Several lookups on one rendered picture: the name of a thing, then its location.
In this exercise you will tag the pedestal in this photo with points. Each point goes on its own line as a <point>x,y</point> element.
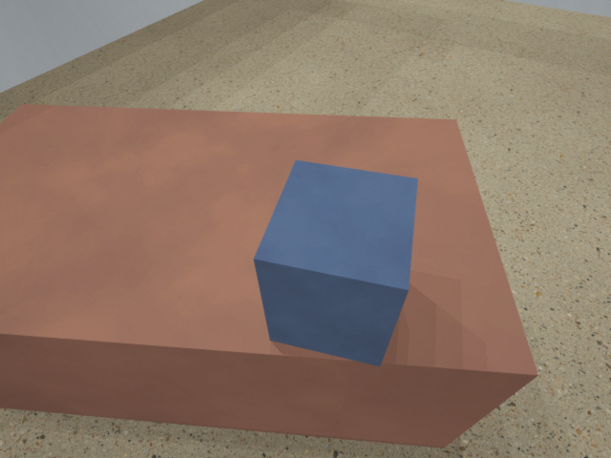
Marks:
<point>128,287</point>

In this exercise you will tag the carton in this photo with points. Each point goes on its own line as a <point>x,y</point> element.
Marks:
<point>334,262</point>

